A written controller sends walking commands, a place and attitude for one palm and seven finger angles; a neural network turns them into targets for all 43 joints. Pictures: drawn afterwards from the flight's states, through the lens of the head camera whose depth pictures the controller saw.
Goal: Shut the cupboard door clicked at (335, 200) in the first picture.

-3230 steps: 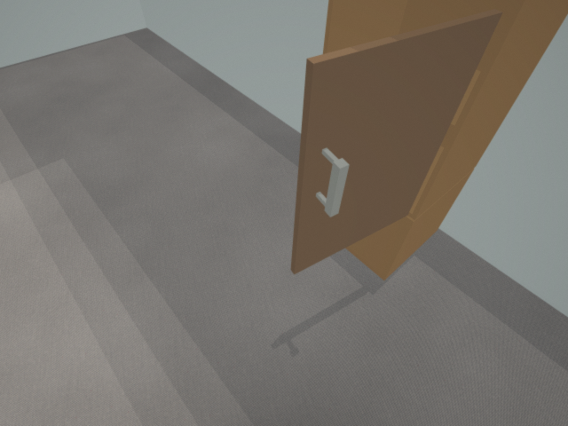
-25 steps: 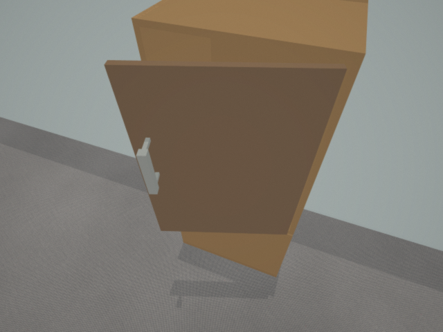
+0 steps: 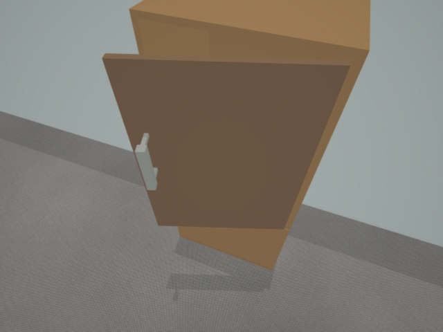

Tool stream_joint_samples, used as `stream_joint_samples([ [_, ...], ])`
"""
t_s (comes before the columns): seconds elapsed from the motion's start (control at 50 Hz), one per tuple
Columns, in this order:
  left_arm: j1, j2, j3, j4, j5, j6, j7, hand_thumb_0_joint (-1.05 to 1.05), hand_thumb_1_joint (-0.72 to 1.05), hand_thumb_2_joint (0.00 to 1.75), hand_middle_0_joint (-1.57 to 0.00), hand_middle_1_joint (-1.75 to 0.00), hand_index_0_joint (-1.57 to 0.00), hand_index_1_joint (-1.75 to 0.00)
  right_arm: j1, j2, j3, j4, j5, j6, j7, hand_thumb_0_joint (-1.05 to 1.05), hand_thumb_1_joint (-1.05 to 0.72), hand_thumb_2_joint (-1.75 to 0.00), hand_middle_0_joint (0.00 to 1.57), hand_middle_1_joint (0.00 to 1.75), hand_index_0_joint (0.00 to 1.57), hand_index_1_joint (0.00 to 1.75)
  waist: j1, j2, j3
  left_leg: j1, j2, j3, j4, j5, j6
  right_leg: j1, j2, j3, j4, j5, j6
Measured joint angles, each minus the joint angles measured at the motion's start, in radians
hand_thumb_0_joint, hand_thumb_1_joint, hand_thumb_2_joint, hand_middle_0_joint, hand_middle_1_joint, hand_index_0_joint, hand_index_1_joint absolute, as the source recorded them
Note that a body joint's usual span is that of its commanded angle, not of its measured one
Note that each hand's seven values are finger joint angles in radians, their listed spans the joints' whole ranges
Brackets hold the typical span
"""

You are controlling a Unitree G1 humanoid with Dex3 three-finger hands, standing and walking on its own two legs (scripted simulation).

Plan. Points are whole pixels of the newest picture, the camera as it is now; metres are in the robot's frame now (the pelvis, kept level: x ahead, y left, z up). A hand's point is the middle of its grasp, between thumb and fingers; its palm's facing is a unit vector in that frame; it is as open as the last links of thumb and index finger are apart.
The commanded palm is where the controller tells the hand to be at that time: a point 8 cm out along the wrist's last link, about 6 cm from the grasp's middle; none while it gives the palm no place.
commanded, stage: come to a stop and stand still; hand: left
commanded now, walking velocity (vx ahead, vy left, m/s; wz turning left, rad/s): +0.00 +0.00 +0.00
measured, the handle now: (149, 162) +0.46 +0.20 +0.01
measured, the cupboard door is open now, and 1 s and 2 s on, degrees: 19 19 19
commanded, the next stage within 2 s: look again from close up in 0.02 s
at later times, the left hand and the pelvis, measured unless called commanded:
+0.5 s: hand out of the picture +0.01 +0.17 -0.17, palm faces +0.02 -0.98 -0.19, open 7.4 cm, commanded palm none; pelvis +0.01 +0.00 +0.00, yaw +0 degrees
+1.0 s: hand (139, 269) +0.22 +0.16 +0.00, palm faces +0.13 -0.99 -0.04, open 6.9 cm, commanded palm +0.12 +0.22 -0.06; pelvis -0.01 -0.01 -0.03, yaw +1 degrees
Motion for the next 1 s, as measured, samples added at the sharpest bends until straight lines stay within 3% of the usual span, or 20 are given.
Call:
stream_joint_samples([
  [0.76, 0.023, -0.024, -0.012, 0.095, -0.001, -0.022, 0.008, 0.0, 0.91, 0.9, -0.2, -0.3, -0.2, -0.3, 0.04, 0.024, 0.017, 0.103, 0.005, -0.015, -0.012, 0.01, -0.92, -0.9, 0.2, 0.3, 0.2, 0.3, 0.002, 0.002, 0.003, 0.045, -0.001, -0.014, -0.051, 0.003, -0.003, 0.063, 0.004, -0.012, -0.077, 0.009, 0.004],
  [0.78, 0.073, -0.024, 0.036, -0.068, -0.022, 0.041, 0.005, 0.01, 0.92, 0.9, -0.2, -0.3, -0.21, -0.3, 0.052, 0.021, 0.02, 0.06, 0.008, -0.032, -0.022, 0.01, -0.93, -0.9, 0.2, 0.3, 0.2, 0.3, -0.002, -0.001, 0.014, 0.032, 0.002, -0.014, -0.027, -0.007, -0.004, 0.05, 0.005, -0.013, -0.058, 0.005, 0.004],
  [0.8, 0.138, -0.009, 0.042, -0.271, -0.057, 0.062, 0.016, 0.02, 0.93, 0.9, -0.2, -0.3, -0.21, -0.3, 0.077, 0.014, 0.029, 0.007, 0.022, -0.081, -0.041, 0.02, -0.93, -0.9, 0.2, 0.3, 0.2, 0.3, -0.001, -0.009, 0.02, 0.022, 0.0, -0.011, -0.009, -0.015, -0.004, 0.028, 0.002, -0.008, -0.019, -0.007, 0.003],
  [0.84, 0.222, 0.025, 0.031, -0.569, -0.116, -0.001, 0.055, 0.02, 0.94, 0.9, -0.21, -0.31, -0.21, -0.3, 0.115, -0.007, 0.032, -0.057, 0.038, -0.19, -0.058, 0.02, -0.93, -0.9, 0.2, 0.3, 0.2, 0.3, 0.003, -0.016, -0.004, 0.008, -0.01, -0.004, 0.01, -0.026, -0.007, -0.003, -0.011, 0.0, 0.037, -0.039, 0.0],
  [0.9, 0.187, 0.024, 0.027, -0.789, -0.152, -0.072, 0.072, 0.02, 0.94, 0.9, -0.22, -0.33, -0.23, -0.32, 0.118, -0.061, 0.002, -0.148, 0.044, -0.268, -0.035, 0.02, -0.93, -0.9, 0.2, 0.3, 0.2, 0.3, -0.026, 0.029, -0.057, -0.057, -0.016, -0.029, 0.078, -0.046, -0.004, -0.045, -0.021, -0.026, 0.084, -0.066, 0.003],
  [0.94, 0.123, 0.006, 0.045, -0.829, -0.165, -0.175, 0.035, 0.02, 0.93, 0.9, -0.24, -0.35, -0.24, -0.34, 0.082, -0.089, -0.017, -0.209, 0.038, -0.288, -0.018, 0.02, -0.92, -0.9, 0.2, 0.3, 0.2, 0.3, -0.043, 0.054, -0.092, -0.139, -0.012, -0.037, 0.151, -0.066, -0.004, -0.118, -0.021, -0.036, 0.143, -0.08, -0.001],
  [1.0, 0.078, -0.016, 0.081, -0.843, -0.219, -0.376, -0.098, 0.01, 0.93, 0.9, -0.27, -0.39, -0.28, -0.39, 0.012, -0.086, -0.039, -0.295, 0.026, -0.294, 0.006, 0.01, -0.92, -0.9, 0.2, 0.3, 0.2, 0.3, -0.044, 0.028, -0.145, -0.296, 0.004, -0.021, 0.278, -0.105, -0.013, -0.288, -0.016, -0.02, 0.284, -0.121, -0.012],
])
